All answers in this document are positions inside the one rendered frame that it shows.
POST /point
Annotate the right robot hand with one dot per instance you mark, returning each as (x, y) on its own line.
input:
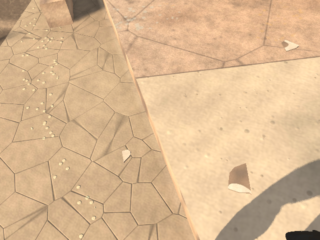
(303, 235)

